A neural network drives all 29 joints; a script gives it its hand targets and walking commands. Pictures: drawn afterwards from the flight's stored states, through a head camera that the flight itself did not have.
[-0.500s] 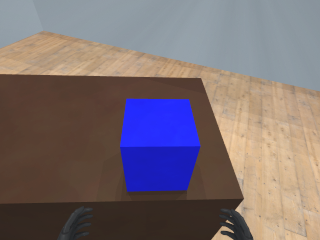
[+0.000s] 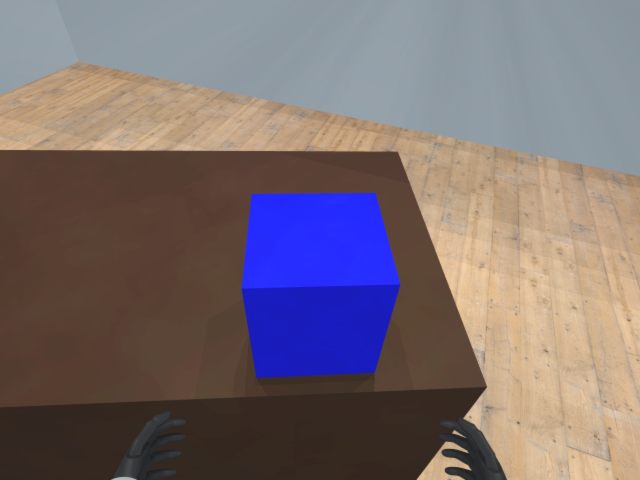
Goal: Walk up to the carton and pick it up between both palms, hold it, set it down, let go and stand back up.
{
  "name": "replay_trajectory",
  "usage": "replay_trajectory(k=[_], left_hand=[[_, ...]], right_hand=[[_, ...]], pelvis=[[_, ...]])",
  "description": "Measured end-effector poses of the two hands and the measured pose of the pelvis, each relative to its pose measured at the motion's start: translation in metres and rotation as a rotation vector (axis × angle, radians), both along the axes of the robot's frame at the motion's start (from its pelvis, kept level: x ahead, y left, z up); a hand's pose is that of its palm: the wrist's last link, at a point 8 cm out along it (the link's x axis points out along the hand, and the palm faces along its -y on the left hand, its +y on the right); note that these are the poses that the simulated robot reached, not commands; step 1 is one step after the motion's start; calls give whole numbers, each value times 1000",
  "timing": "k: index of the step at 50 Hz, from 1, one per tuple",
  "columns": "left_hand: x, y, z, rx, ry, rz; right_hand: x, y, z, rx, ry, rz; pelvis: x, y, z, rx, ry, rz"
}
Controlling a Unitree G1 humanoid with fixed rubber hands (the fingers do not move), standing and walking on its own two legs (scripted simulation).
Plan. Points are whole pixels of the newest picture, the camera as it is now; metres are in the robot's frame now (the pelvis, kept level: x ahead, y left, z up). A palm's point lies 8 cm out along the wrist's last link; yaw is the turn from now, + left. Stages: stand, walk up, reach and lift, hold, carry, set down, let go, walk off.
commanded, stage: set down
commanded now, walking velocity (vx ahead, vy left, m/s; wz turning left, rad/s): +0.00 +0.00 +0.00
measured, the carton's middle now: (315, 286) +0.45 +0.02 -0.05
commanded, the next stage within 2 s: let go in 0.08 s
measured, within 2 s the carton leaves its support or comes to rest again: neither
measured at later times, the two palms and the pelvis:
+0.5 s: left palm (136, 477) +0.17 +0.23 -0.07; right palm out of the picture +0.16 -0.22 -0.08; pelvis +0.00 +0.00 +0.00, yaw +0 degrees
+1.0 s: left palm out of the picture +0.08 +0.31 -0.11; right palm out of the picture +0.08 -0.30 -0.10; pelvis -0.01 +0.01 -0.01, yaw +0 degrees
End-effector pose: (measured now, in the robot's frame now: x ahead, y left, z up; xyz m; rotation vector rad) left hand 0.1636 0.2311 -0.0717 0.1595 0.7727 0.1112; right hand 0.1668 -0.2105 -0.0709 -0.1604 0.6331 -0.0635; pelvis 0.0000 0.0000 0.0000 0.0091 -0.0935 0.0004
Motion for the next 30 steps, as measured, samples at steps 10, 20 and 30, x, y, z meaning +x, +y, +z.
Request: replay_trajectory(k=[10, 20, 30], left_hand=[[0, 5, -2, 5, 27, 8], [1, -1, -3, 9, 39, -7], [0, -4, 0, 20, 42, -6]], right_hand=[[-4, -2, -3, -13, 33, -6], [-5, -7, -7, -21, 43, -7], [-3, -16, -6, -33, 36, 9]], pelvis=[[2, 4, 0, -1, 6, 0], [3, 4, 0, -2, 5, -2], [1, 1, 0, -2, -1, 0]])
